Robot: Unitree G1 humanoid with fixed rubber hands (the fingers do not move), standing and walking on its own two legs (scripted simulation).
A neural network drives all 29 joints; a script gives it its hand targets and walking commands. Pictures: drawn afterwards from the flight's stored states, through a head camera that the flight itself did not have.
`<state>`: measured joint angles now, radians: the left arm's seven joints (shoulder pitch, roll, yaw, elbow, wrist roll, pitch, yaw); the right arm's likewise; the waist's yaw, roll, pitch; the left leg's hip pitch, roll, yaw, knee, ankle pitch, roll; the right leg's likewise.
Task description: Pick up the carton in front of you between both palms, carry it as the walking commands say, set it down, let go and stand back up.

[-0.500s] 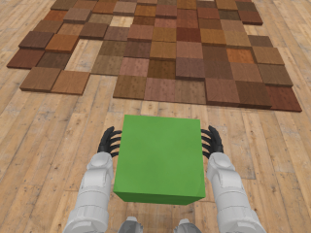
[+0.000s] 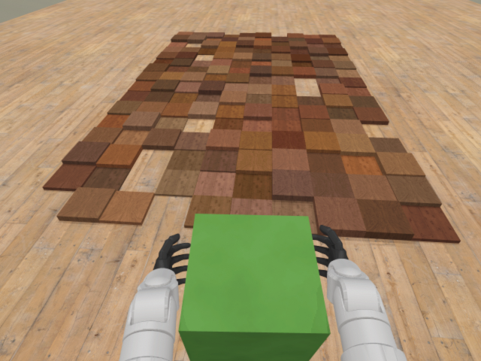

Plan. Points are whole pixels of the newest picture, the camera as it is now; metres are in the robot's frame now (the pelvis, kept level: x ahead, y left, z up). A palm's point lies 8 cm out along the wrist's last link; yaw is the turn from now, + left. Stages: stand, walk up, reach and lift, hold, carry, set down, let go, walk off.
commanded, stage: reach and lift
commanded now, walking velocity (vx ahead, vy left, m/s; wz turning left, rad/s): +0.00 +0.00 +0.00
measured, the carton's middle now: (249, 296) +0.29 +0.00 -0.06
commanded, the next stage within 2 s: hold in 0.96 s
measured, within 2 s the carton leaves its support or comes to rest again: neither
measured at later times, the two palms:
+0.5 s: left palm (161, 271) +0.29 +0.15 +0.03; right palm (335, 263) +0.30 -0.14 +0.04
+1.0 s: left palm (162, 269) +0.29 +0.15 +0.04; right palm (338, 259) +0.30 -0.15 +0.05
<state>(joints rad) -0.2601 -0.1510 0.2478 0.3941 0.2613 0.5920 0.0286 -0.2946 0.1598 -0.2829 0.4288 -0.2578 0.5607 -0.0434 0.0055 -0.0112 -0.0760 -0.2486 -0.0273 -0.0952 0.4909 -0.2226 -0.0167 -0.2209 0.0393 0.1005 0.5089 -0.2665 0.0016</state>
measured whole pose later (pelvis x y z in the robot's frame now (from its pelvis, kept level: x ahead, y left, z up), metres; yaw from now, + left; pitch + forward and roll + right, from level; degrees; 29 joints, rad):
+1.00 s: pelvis +0.01 +0.00 +0.01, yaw +0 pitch -5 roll +0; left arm -0.25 -0.15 0.21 0.28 0.28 0.71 0.02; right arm -0.29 0.16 -0.24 0.32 -0.28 0.68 -0.02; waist 0.00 -0.01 -0.01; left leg -0.11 -0.02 -0.10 0.38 -0.18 -0.01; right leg -0.08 0.03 0.10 0.39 -0.22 0.00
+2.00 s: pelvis +0.18 +0.00 +0.00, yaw -5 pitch +5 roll +1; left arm 0.00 -0.13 0.08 -0.46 0.03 1.24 0.15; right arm -0.02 0.13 -0.04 -0.42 -0.05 1.21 -0.15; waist 0.00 0.00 -0.18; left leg -0.28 0.03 0.24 0.44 -0.26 0.05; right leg -0.45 -0.07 -0.08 1.02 -0.42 -0.01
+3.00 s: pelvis +0.82 -0.06 +0.01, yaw -6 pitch +4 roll -1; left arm -0.17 -0.13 0.11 -0.45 0.04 1.21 0.15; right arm -0.16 0.13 -0.11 -0.45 -0.03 1.18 -0.16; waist -0.03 -0.01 -0.05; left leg -0.22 0.05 0.26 0.38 -0.23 0.06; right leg -0.61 -0.11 -0.09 1.01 -0.23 -0.01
